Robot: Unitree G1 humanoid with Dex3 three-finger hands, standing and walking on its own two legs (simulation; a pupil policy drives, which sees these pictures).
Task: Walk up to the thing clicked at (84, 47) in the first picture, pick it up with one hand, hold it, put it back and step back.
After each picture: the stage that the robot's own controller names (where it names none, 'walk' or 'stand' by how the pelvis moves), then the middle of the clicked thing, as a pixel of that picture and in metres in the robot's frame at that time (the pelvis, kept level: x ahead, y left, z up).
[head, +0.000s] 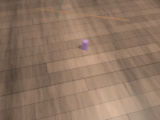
stand; (85, 44) +1.32 -0.02 -0.72
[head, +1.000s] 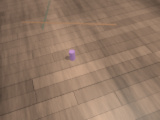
walk; (72, 55) +1.20 +0.22 -0.71
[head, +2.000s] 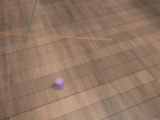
walk; (59, 84) +0.74 +0.25 -0.71
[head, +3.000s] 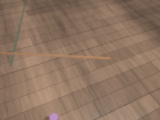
walk; (54, 119) +0.44 +0.19 -0.70
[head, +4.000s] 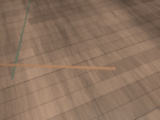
stand; out of the picture +0.31 +0.20 -0.72
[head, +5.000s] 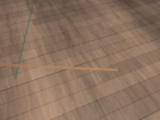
stand; out of the picture +0.32 +0.19 -0.73
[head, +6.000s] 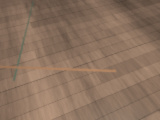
stand; out of the picture +0.33 +0.20 -0.73
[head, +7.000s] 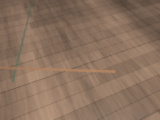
stand; out of the picture +0.32 +0.21 -0.73
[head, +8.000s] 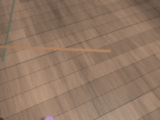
go down; out of the picture +0.33 +0.21 -0.69
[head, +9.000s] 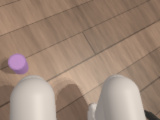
go down; (19, 64) +0.40 +0.24 -0.28
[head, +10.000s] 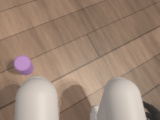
close in; (24, 65) +0.39 +0.24 -0.29
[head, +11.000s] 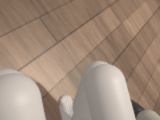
close in; out of the picture +0.38 +0.27 -0.22
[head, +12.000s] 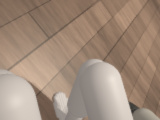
close; out of the picture +0.37 +0.28 -0.22
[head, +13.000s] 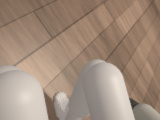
lift; out of the picture +0.35 +0.27 -0.22
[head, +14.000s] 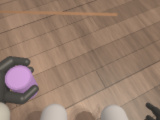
lift; (23, 84) +0.32 +0.20 +0.00
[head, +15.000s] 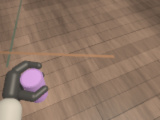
hold; (35, 86) +0.32 +0.18 +0.01
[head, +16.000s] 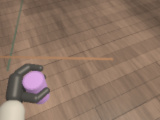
hold; (37, 88) +0.32 +0.17 +0.01
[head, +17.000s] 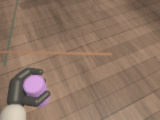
crouch; (37, 92) +0.32 +0.17 -0.02
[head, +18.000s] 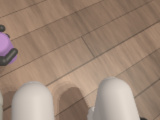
lower; (2, 49) +0.43 +0.24 -0.09
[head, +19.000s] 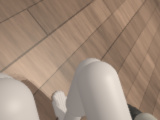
lower; out of the picture +0.40 +0.30 -0.22
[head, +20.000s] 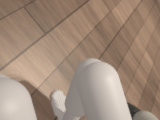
lower; out of the picture +0.39 +0.30 -0.22
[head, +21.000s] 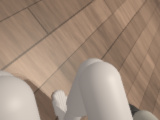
lower; out of the picture +0.39 +0.30 -0.22
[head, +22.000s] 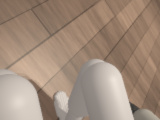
lower; out of the picture +0.38 +0.29 -0.22
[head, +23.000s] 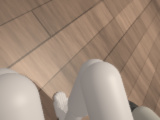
loosen; out of the picture +0.37 +0.27 -0.22
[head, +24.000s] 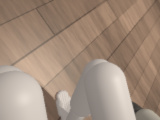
rise; out of the picture +0.37 +0.27 -0.22
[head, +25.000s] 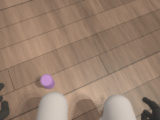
walk; (48, 82) +0.39 +0.20 -0.45
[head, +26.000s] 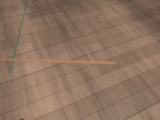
stand; out of the picture +0.33 +0.18 -0.66
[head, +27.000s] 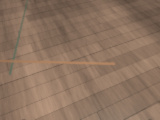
stand; out of the picture +0.34 +0.19 -0.67
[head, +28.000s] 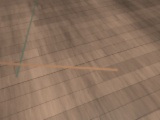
stand; out of the picture +0.35 +0.18 -0.71
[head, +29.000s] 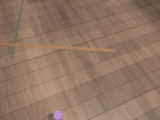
walk; (58, 117) +0.39 +0.14 -0.70
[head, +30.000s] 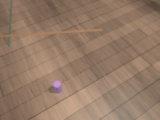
walk; (57, 87) +0.64 +0.23 -0.69
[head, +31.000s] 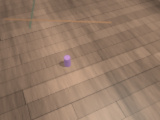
stand; (67, 61) +0.98 +0.19 -0.70
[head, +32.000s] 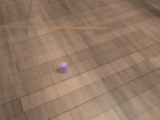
stand; (64, 68) +0.95 +0.19 -0.72
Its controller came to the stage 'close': yes
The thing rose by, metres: 0.72
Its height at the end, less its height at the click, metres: +0.00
